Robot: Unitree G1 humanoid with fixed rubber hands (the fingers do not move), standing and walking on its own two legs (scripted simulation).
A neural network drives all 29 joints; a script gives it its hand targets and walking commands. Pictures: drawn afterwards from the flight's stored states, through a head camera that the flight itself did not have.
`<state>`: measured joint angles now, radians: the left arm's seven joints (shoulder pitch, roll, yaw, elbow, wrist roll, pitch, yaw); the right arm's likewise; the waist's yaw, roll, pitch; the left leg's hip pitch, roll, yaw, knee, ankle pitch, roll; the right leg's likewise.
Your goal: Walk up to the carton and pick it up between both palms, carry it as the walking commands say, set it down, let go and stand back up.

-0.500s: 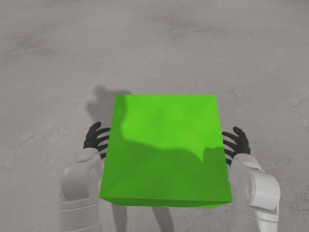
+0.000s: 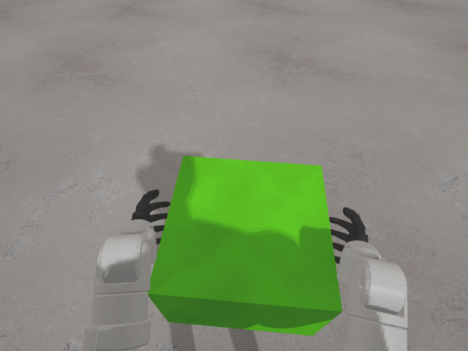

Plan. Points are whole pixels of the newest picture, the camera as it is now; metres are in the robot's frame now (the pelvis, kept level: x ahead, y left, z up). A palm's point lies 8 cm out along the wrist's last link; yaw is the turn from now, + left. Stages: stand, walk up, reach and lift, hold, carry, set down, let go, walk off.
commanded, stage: carry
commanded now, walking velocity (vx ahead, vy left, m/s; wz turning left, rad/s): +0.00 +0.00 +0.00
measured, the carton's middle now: (245, 242) +0.33 +0.00 +0.02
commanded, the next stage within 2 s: hold in 1.66 s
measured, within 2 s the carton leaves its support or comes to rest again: neither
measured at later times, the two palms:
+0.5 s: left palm (151, 266) +0.25 +0.15 +0.06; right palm (368, 287) +0.23 -0.19 +0.05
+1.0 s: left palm (157, 245) +0.29 +0.15 +0.06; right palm (362, 263) +0.27 -0.19 +0.05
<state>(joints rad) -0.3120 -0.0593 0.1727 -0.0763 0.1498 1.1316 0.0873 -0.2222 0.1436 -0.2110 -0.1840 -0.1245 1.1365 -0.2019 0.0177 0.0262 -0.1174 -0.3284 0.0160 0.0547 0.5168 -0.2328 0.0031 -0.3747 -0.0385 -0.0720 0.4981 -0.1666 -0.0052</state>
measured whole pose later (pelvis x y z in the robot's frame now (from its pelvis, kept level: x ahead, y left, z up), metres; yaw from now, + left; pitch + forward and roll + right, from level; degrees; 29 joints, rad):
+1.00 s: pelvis +0.00 -0.01 +0.00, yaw -1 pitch +3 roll +1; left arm -0.24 -0.08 0.15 -0.01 0.18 0.97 0.09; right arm -0.19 0.14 -0.22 -0.07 -0.14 0.98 -0.16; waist 0.02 0.00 -0.10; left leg -0.35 0.05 0.07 0.53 -0.24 -0.02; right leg -0.41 -0.06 -0.13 0.53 -0.18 -0.02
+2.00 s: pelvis +0.01 +0.00 +0.01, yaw -8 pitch -7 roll +1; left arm -0.35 -0.13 0.35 0.34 0.33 0.68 -0.01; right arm -0.33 0.15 -0.31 0.32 -0.29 0.69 -0.08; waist 0.01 0.00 -0.04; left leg 0.01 0.01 0.03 0.33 -0.21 0.00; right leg -0.12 0.02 0.07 0.37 -0.12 -0.01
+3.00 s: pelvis +0.03 -0.01 +0.01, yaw -3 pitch +1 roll +0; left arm -0.34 -0.10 0.36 0.50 0.30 0.53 -0.06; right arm -0.32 0.10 -0.35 0.44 -0.32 0.56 0.05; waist -0.04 0.04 -0.05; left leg -0.18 -0.02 -0.08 0.39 -0.23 -0.01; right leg -0.26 0.03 0.06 0.40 -0.16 -0.01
